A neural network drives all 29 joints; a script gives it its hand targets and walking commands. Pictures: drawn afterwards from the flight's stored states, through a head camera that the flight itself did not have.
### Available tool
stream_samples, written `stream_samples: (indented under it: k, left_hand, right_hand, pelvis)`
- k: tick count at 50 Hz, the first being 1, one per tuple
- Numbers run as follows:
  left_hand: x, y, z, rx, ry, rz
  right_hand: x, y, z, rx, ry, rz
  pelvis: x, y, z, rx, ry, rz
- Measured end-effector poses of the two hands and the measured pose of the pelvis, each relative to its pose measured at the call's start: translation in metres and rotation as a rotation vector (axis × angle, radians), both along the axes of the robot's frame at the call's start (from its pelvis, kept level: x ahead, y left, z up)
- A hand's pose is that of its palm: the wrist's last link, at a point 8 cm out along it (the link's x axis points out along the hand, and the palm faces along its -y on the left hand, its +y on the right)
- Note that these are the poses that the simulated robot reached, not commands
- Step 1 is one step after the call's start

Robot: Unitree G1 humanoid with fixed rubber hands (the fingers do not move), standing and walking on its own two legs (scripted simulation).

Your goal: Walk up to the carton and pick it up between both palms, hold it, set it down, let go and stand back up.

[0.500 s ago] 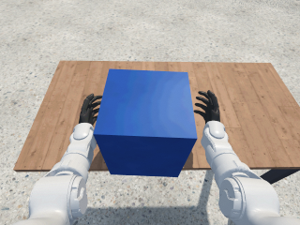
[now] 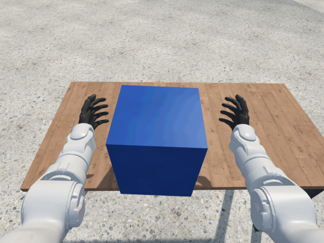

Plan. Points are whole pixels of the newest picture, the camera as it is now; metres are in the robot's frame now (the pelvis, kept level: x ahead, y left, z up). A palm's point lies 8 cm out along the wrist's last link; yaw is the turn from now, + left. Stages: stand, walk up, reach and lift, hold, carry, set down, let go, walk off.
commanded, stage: set down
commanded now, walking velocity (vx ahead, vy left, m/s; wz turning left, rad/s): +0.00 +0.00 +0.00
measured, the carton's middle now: (157, 143) +0.40 +0.02 +0.02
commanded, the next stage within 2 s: none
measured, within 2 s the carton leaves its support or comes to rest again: neither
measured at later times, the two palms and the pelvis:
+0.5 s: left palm (84, 122) +0.39 +0.20 +0.12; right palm (244, 123) +0.38 -0.19 +0.13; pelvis -0.04 +0.00 +0.00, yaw +0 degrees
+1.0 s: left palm (77, 157) +0.33 +0.22 +0.05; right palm (239, 161) +0.32 -0.18 +0.05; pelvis -0.05 +0.00 +0.00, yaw +0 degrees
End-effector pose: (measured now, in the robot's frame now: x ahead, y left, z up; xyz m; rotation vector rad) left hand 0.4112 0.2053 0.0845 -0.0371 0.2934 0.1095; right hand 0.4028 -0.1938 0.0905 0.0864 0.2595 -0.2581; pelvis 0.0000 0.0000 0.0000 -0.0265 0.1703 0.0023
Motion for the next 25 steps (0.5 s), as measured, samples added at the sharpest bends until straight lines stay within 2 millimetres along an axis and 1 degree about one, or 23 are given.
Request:
stream_samples:
  k: [5, 10, 19, 22, 25]
  left_hand:
    - [-0.003, 0.003, 0.011, -0.006, 0.001, 0.001]
    - [-0.005, 0.003, 0.023, -0.006, -0.003, -0.007]
    - [-0.014, -0.004, 0.04, -0.016, -0.02, -0.042]
    - [-0.02, -0.005, 0.04, -0.017, -0.012, -0.046]
    - [-0.026, -0.006, 0.037, -0.018, 0.002, -0.046]
  right_hand:
    - [0.001, 0.0, 0.019, 0.014, -0.025, 0.007]
    - [0.001, 0.004, 0.032, 0.021, -0.023, 0.019]
    - [-0.013, 0.006, 0.037, 0.023, -0.022, 0.015]
    - [-0.019, 0.007, 0.04, 0.02, -0.029, 0.02]
    - [-0.025, 0.007, 0.036, 0.016, -0.009, 0.023]
  pelvis:
    - [-0.006, 0.0, 0.0, 0.0, -0.008, 0.0]
    - [-0.011, 0.0, 0.0, 0.001, -0.016, 0.0]
    - [-0.024, -0.001, -0.001, 0.001, -0.033, 0.0]
    - [-0.03, -0.001, -0.001, 0.002, -0.041, 0.0]
    - [-0.035, -0.002, -0.001, 0.002, -0.049, 0.0]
